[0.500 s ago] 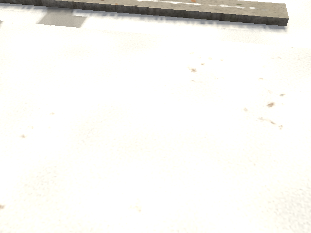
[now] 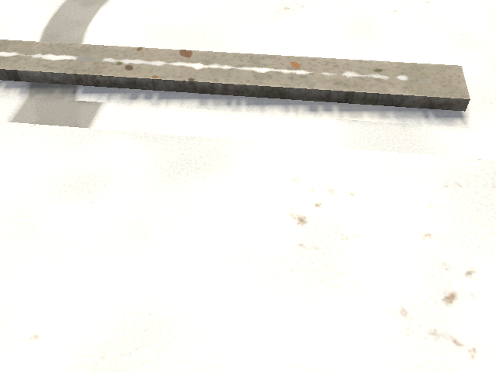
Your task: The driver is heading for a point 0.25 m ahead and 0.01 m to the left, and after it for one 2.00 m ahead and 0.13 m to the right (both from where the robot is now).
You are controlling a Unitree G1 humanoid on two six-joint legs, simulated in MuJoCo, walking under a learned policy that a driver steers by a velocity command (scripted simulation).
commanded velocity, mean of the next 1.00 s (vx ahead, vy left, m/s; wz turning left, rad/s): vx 1.00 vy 0.00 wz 0.00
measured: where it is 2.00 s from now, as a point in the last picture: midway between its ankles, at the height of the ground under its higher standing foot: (269, 34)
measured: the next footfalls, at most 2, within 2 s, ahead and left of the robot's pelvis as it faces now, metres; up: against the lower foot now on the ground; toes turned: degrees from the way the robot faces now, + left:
right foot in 0.30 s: +0.53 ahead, -0.13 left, +0.00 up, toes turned -2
left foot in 0.76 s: +0.98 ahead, +0.06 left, +0.00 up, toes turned +4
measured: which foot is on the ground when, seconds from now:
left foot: down 0.00-0.28, up 0.30-0.74, down 0.76-1.00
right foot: up 0.00-0.28, down 0.30-0.76, up 0.78-1.00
